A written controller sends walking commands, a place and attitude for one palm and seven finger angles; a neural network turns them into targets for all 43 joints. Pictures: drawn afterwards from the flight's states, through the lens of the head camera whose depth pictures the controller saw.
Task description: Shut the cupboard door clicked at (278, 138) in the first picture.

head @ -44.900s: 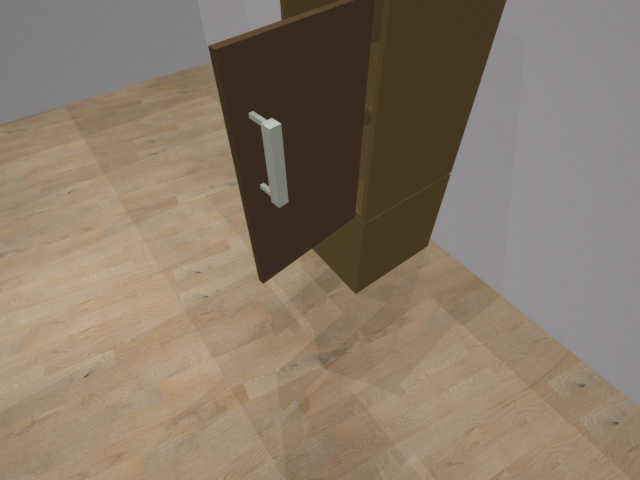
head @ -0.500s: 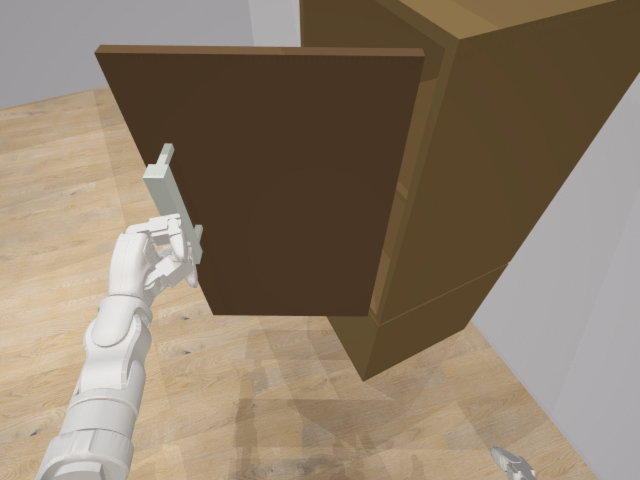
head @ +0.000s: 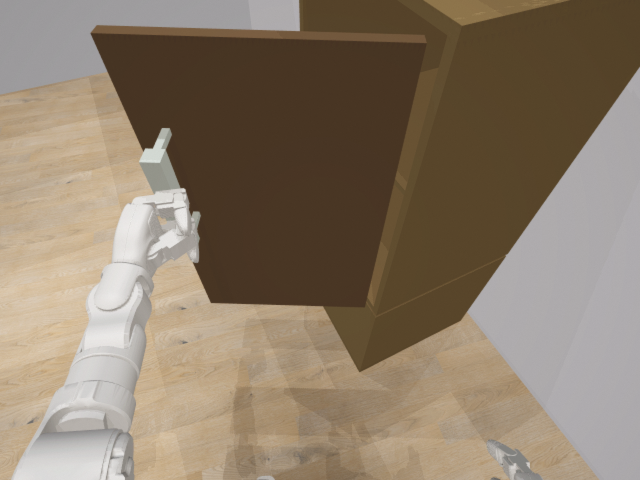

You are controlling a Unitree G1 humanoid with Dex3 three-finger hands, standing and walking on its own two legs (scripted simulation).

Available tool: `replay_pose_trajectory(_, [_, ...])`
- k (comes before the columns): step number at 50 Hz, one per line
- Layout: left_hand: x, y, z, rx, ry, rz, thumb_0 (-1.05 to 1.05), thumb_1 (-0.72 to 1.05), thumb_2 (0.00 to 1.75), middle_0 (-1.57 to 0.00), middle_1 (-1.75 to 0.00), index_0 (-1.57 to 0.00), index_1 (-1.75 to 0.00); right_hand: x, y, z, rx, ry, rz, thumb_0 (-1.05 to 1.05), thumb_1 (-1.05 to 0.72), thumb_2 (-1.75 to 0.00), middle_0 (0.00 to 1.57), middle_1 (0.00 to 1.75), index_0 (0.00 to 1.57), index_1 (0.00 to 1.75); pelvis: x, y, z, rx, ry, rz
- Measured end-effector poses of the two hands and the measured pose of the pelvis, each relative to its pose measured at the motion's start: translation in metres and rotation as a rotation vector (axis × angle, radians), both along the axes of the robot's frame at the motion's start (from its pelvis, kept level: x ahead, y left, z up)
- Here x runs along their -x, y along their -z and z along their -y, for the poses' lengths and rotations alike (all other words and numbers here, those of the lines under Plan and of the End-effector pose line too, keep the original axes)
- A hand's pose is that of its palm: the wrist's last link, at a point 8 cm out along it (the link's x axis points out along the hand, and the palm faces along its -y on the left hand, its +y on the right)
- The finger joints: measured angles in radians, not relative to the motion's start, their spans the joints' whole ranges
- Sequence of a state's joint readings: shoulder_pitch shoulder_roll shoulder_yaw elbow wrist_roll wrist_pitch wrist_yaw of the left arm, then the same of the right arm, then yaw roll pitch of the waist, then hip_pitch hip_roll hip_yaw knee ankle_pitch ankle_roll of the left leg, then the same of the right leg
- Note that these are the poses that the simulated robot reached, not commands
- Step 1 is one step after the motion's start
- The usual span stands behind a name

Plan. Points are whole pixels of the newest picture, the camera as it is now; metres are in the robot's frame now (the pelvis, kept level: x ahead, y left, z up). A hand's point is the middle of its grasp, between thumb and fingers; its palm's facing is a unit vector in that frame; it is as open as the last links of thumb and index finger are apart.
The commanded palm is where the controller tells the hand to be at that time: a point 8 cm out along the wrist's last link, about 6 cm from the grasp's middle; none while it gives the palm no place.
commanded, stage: push the door shut along its arc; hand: left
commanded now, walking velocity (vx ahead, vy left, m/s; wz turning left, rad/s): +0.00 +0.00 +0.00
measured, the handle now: (178, 193) +0.48 +0.21 +0.07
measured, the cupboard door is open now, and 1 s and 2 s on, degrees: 62 43 29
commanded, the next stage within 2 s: pull the fist back off the door in 1.64 s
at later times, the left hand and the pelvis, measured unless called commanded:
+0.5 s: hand (197, 204) +0.45 +0.17 +0.08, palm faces -0.15 -0.99 -0.03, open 3.2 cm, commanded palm +0.46 +0.20 +0.08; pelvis -0.01 +0.00 -0.01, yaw +1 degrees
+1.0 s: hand (237, 173) +0.51 +0.13 +0.08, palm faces -0.32 -0.95 -0.01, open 3.1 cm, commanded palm +0.52 +0.17 +0.08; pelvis -0.01 +0.02 -0.02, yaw +0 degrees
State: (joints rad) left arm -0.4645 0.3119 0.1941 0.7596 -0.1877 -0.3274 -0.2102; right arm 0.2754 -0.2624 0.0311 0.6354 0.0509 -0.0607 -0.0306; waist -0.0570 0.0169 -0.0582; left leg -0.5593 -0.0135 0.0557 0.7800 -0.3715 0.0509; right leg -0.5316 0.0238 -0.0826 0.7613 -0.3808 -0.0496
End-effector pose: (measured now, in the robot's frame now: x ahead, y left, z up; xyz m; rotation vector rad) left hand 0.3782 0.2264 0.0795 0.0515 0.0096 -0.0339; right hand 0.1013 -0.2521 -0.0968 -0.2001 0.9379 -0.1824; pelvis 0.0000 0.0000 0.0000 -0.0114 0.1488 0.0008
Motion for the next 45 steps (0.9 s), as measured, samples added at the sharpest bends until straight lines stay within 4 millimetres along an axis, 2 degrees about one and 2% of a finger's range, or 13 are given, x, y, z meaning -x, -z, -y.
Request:
replay_pose_trajectory(14, [-0.03, -0.001, -0.007, 0.009, 0.052, -0.024, 0.02, 0.88, 0.9, -1.31, -1.5, -1.35, -1.5, 0.044, 0.013, 0.012, 0.039, 0.03, -0.139, 0.0, -0.91, -0.9, 0.2, 0.3, 0.2, 0.3, 0.008, 0.006, 0.001, 0.008, -0.021, -0.039])
replay_pose_trajectory(29, [-0.071, -0.003, -0.001, 0.015, 0.141, -0.042, 0.02, 0.89, 0.9, -1.3, -1.5, -1.34, -1.5, 0.09, 0.02, 0.013, 0.07, 0.066, -0.258, 0.0, -0.91, -0.9, 0.2, 0.3, 0.2, 0.3, 0.014, 0.016, -0.006, 0.023, -0.024, -0.108])
replay_pose_trajectory(39, [-0.096, -0.003, 0.009, 0.026, 0.202, -0.051, 0.02, 0.9, 0.9, -1.3, -1.5, -1.32, -1.5, 0.109, 0.02, 0.007, 0.079, 0.092, -0.316, 0.0, -0.91, -0.9, 0.2, 0.3, 0.2, 0.3, 0.011, 0.02, -0.012, 0.034, -0.018, -0.145])
replay_pose_trajectory(45, [-0.11, -0.005, 0.024, 0.019, 0.259, -0.054, 0.02, 0.9, 0.9, -1.3, -1.5, -1.3, -1.5, 0.113, 0.021, 0.002, 0.074, 0.1, -0.339, 0.0, -0.91, -0.9, 0.2, 0.3, 0.2, 0.3, 0.008, 0.021, -0.016, 0.037, -0.015, -0.161])
